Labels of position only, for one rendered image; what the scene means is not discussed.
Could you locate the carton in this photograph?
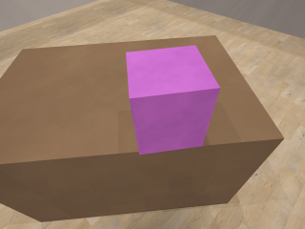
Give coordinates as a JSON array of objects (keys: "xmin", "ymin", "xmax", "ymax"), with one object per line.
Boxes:
[{"xmin": 126, "ymin": 45, "xmax": 220, "ymax": 155}]

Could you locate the pedestal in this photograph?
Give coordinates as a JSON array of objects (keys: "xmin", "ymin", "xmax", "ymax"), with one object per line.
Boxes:
[{"xmin": 0, "ymin": 35, "xmax": 284, "ymax": 222}]

